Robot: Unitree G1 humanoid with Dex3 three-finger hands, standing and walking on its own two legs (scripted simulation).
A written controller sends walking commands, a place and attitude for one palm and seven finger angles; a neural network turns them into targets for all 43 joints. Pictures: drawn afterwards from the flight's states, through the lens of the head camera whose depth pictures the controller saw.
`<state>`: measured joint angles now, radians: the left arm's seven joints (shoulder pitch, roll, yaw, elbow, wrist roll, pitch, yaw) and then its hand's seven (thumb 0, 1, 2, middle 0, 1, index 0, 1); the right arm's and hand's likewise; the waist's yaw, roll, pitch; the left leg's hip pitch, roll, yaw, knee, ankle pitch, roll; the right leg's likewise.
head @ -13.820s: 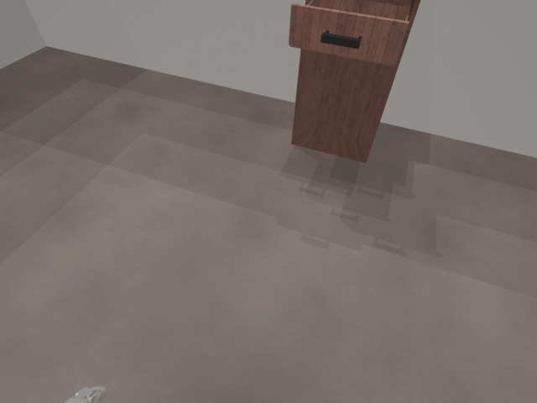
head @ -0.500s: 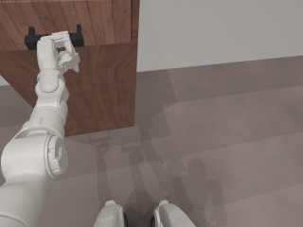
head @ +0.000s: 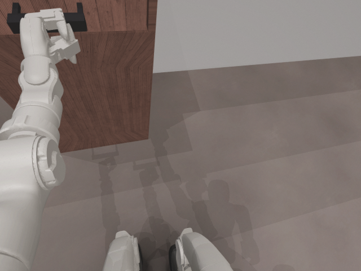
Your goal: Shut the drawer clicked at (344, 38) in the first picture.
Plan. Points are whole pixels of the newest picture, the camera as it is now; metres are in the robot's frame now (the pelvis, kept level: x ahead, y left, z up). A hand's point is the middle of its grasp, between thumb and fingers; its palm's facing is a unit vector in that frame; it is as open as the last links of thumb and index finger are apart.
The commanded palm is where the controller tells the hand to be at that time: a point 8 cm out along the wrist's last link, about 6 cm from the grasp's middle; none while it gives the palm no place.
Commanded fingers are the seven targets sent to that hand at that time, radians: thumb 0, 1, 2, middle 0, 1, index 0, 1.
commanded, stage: pull the fist back off the drawer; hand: left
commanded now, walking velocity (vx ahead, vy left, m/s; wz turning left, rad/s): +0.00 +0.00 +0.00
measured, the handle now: (49, 15) +0.65 +0.18 +0.10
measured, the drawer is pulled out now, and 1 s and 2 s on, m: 0.00 0.00 0.00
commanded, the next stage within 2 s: draw the hand back to the body in 0.58 s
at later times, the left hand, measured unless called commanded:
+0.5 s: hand (74, 46) +0.56 +0.13 +0.10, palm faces +0.09 -1.00 -0.01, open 3.1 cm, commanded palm +0.52 +0.17 +0.10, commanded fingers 0.00 0.90 0.90 -1.40 -1.60 -1.40 -1.60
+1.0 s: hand (45, 73) +0.46 +0.16 +0.13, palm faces +0.11 -0.99 -0.02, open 3.3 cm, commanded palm +0.42 +0.21 +0.14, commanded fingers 0.00 0.90 0.90 -1.40 -1.60 -1.40 -1.60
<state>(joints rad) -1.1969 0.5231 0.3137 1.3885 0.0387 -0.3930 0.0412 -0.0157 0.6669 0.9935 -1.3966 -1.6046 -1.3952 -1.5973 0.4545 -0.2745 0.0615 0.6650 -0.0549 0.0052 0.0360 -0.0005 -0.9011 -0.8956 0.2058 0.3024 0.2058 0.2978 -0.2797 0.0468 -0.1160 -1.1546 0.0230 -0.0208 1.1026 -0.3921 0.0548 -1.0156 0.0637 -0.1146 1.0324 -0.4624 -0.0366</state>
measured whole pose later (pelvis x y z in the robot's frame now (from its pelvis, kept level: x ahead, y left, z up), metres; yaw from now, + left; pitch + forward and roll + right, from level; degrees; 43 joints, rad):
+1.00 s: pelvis +0.06 +0.00 +0.05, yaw +0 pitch +14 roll -2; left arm -0.39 0.25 0.21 0.57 -0.16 -0.29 -0.03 0.02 0.90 0.90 -1.40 -1.60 -1.39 -1.60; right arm 0.35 -0.25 0.00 0.56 0.04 0.09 0.04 0.00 -0.90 -0.90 0.20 0.30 0.20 0.30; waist -0.07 0.04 -0.14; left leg -0.69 0.01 0.04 0.85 -0.41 0.05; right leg -0.57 0.06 -0.04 0.79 -0.46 -0.03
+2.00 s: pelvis +0.06 -0.01 +0.09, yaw +1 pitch -3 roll +0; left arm 0.57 0.34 0.29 -0.48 -0.08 -0.11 0.09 0.01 0.89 0.90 -1.40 -1.60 -1.40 -1.60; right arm 0.20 -0.24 0.01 0.60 0.01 -0.05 -0.06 0.01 -0.90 -0.90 0.20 0.30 0.20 0.30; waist 0.07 0.08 0.00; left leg -0.13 -0.02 0.03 0.42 -0.23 0.04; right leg -0.02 0.04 -0.03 0.35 -0.28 -0.04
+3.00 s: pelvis -0.03 +0.02 +0.08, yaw +0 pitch +1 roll -2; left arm 0.63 0.37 0.38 -0.61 -0.03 -0.24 0.13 0.01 0.89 0.90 -1.40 -1.60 -1.40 -1.60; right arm 0.20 -0.22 -0.01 0.55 0.00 -0.04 -0.06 0.01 -0.90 -0.90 0.21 0.30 0.21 0.30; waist 0.01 0.03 0.04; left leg -0.44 -0.02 0.05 0.59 -0.21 0.08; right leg -0.34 0.03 -0.02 0.54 -0.22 0.00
